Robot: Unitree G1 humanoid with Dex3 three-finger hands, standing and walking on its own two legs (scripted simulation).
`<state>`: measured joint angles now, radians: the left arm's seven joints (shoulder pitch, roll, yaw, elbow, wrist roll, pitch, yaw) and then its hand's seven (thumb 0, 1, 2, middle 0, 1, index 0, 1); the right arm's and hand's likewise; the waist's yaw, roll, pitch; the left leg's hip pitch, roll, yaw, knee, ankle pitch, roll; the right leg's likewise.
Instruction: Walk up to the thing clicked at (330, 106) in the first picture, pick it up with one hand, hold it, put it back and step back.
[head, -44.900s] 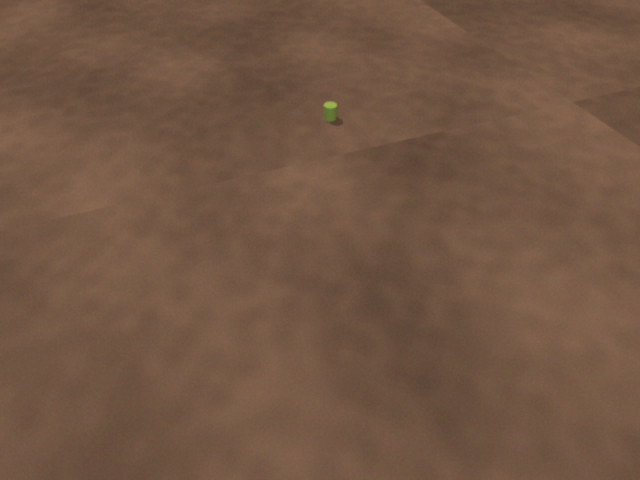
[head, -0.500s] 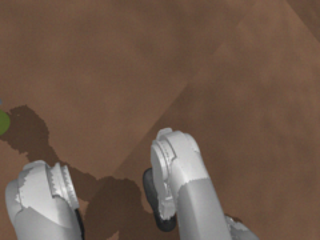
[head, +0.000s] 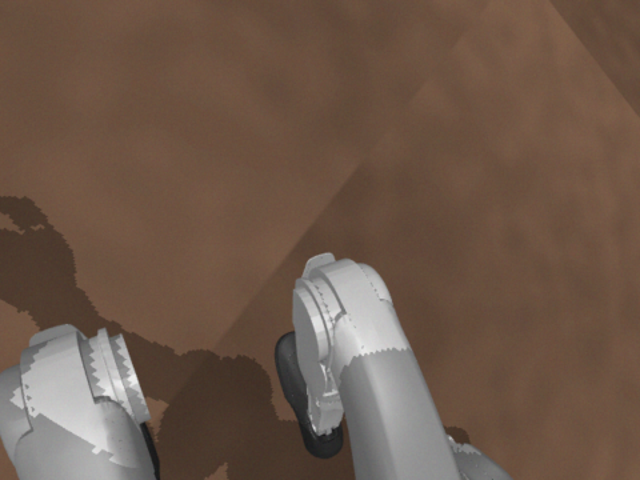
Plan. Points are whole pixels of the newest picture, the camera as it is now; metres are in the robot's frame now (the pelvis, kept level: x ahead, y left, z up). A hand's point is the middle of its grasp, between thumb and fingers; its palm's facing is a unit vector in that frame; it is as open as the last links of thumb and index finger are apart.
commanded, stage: open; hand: left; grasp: from above
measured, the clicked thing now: out of the picture +0.44 +0.31 -0.25
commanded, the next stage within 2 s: withdraw in 0.44 s
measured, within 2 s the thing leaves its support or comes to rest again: neither
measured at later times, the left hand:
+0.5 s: hand out of the picture +0.43 +0.31 -0.22, palm faces -0.42 -0.17 -0.89, open 13.5 cm
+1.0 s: hand out of the picture +0.43 +0.34 -0.10, palm faces -0.31 -0.07 -0.95, open 14.1 cm
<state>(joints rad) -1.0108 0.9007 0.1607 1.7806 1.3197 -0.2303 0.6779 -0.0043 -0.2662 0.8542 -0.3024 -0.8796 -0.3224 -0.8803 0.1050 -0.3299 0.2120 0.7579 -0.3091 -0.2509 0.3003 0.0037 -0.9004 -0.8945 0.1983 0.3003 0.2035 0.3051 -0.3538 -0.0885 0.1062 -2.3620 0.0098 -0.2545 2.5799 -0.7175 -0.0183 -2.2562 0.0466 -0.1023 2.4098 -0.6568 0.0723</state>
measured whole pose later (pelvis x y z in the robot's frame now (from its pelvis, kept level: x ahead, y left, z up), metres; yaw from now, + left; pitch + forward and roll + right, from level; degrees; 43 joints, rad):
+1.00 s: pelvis +0.01 +0.00 +0.04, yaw +4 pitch +34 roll -9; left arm -0.83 0.67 0.08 1.25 1.18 -0.08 0.43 0.00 -0.54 1.01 -0.09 -1.00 -0.09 -1.02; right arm 0.15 -0.29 0.03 0.77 -0.13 -0.11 0.29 0.01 -0.92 -0.90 0.20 0.30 0.20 0.30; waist -0.21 0.03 -0.10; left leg -2.30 0.02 -0.16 2.41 -0.72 -0.01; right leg -2.23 0.01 -0.04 2.30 -0.69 0.06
